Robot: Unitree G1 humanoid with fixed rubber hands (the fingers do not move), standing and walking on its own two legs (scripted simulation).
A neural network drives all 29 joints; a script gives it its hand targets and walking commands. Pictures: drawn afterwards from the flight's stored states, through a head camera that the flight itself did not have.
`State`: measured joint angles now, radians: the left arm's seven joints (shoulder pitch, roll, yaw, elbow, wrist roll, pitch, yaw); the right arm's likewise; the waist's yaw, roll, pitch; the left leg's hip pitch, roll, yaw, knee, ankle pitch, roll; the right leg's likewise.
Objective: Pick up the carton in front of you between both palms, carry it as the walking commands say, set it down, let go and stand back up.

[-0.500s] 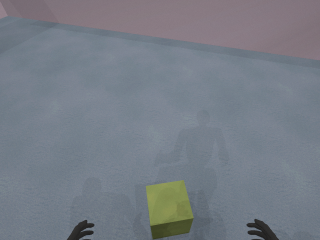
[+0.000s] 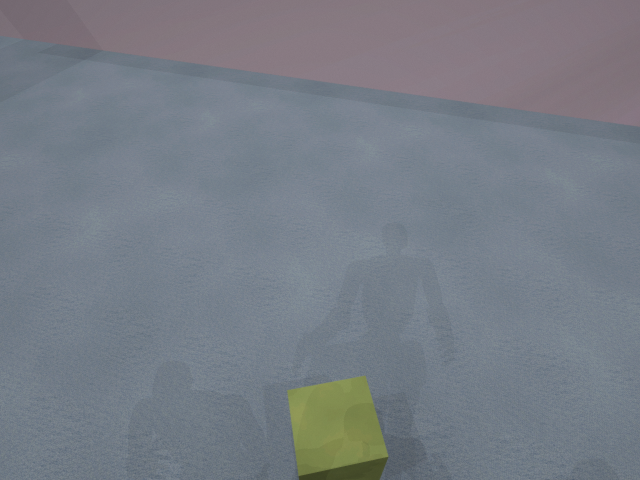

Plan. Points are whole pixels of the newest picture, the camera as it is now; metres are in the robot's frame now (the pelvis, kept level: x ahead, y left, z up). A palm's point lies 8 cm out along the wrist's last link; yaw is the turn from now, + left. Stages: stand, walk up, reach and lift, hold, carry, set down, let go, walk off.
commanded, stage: stand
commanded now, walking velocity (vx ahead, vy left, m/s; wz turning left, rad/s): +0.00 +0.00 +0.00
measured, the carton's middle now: (333, 438) +0.40 -0.01 -0.64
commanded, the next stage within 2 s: none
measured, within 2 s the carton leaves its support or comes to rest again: neither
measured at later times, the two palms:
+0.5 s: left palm out of the picture -0.01 +0.25 -0.13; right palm out of the picture -0.02 -0.24 -0.12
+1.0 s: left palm out of the picture -0.08 +0.23 -0.14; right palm out of the picture -0.08 -0.21 -0.13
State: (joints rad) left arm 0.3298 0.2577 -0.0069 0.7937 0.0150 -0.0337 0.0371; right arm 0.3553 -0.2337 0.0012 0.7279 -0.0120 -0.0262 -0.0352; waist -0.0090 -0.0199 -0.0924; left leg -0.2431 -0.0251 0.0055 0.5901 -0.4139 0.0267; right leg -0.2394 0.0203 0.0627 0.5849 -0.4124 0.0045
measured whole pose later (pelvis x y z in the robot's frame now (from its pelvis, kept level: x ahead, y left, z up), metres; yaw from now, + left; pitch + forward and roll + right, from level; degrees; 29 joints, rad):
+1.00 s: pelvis -0.04 +0.01 +0.01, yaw +0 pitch -1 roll +0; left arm 0.36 0.17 -0.04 1.14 0.01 0.01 0.05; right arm 0.40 -0.16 0.04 1.06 -0.01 -0.01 -0.04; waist -0.01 -0.01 0.00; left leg -0.16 -0.03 0.02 0.50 -0.32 0.04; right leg -0.15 0.00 0.06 0.48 -0.31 0.02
